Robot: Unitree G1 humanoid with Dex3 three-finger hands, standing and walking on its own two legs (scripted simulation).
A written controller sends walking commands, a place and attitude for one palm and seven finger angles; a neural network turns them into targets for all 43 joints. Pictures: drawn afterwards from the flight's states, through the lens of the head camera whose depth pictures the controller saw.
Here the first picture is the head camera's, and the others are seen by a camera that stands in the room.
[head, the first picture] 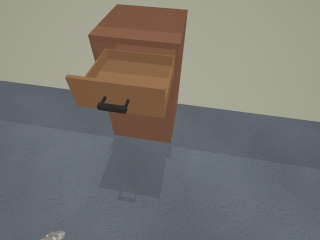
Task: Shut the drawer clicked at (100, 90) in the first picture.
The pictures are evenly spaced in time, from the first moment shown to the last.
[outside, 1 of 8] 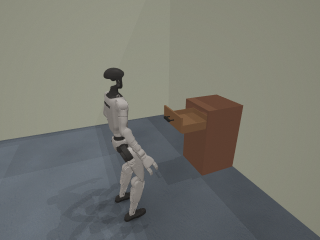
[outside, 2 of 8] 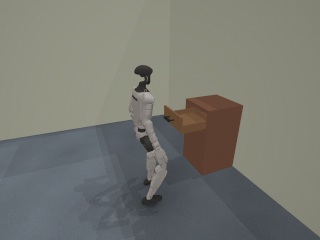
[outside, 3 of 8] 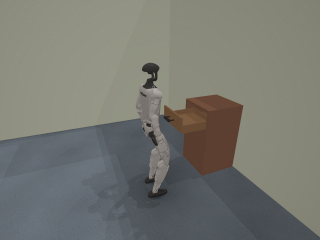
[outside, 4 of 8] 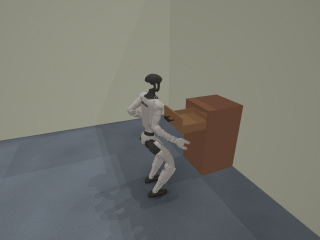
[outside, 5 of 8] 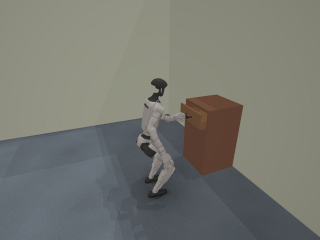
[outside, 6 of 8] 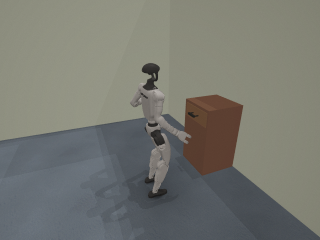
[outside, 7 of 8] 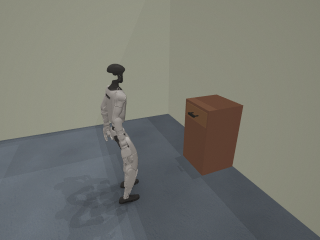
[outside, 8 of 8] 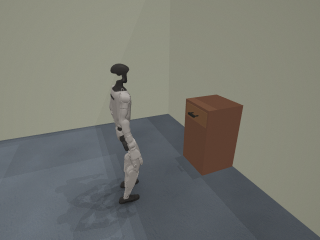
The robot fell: no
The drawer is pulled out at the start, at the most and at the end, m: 0.30 0.30 0.00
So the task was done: yes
